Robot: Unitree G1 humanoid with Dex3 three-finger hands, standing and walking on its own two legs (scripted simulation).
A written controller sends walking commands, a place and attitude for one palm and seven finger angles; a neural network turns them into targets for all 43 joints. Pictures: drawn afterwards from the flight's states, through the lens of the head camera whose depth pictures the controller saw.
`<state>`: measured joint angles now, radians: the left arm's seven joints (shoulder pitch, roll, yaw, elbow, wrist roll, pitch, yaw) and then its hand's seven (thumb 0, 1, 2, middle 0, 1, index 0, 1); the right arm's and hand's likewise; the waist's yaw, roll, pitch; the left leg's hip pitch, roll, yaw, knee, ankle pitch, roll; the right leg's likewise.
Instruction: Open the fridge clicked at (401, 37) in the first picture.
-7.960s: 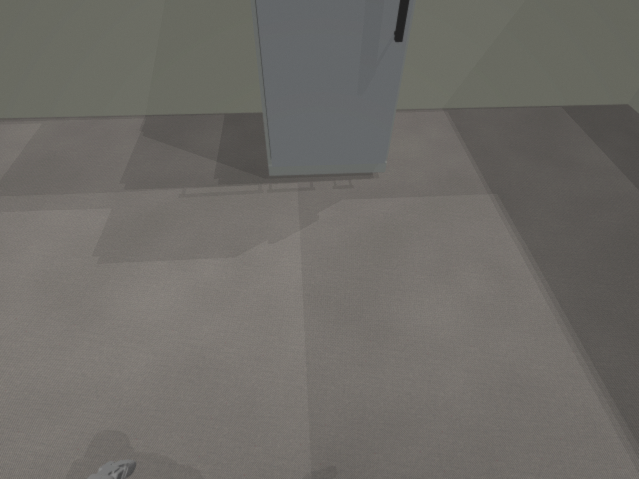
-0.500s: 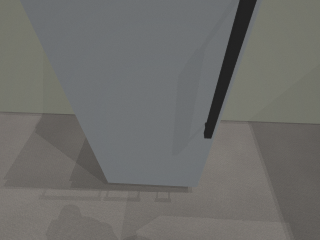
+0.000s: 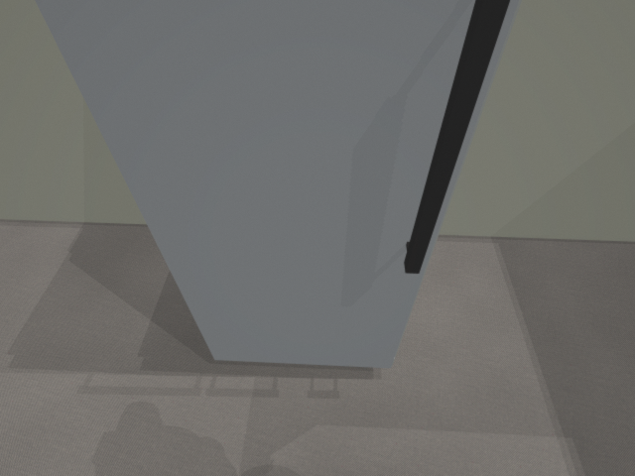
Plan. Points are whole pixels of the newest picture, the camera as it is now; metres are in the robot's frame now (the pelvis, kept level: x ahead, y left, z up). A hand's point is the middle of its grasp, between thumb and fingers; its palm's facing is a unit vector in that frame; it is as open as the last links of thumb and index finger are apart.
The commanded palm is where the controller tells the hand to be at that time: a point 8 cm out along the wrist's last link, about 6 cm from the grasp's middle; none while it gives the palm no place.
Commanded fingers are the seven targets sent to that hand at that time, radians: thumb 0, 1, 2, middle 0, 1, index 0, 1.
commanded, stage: look again from close up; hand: right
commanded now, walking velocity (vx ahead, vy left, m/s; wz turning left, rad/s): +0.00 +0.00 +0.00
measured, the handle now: (438, 161) +0.51 -0.15 +0.13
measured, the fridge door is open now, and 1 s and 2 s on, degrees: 0 0 0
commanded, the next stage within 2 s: raise the hand to about handle height in 0.30 s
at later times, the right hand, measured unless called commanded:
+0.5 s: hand out of the picture +0.10 -0.19 -0.11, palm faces +0.24 +0.95 -0.19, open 7.4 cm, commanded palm +0.10 -0.24 -0.07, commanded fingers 0.00 -0.76 -0.84 0.21 0.39 0.21 0.39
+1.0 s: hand (504, 475) +0.15 -0.20 -0.04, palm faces +0.04 +1.00 -0.05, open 9.7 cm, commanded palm +0.13 -0.26 -0.03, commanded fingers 0.00 -0.18 -0.59 0.25 0.76 0.25 0.76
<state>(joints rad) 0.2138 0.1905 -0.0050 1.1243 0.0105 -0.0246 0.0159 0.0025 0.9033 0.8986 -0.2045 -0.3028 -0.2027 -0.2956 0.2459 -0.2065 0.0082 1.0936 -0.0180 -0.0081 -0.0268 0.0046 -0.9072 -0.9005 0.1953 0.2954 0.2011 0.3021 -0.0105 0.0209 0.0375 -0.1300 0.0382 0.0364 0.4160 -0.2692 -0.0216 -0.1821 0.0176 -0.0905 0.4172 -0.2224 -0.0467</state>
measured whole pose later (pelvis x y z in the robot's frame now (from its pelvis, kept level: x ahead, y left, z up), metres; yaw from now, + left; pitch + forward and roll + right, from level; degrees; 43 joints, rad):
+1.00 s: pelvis -0.04 +0.04 -0.09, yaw -3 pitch +12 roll +3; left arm 0.18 0.24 0.01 0.58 -0.03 -0.25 0.07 0.01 0.90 0.90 -0.20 -0.30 -0.20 -0.30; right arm 0.34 -0.28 -0.28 0.09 0.35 -0.46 0.45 0.01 -0.40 -0.69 0.23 0.62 0.24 0.63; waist -0.04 -0.01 -0.11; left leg -0.78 -0.01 0.15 1.11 -0.54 0.05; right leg -0.90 -0.06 0.05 1.16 -0.48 0.01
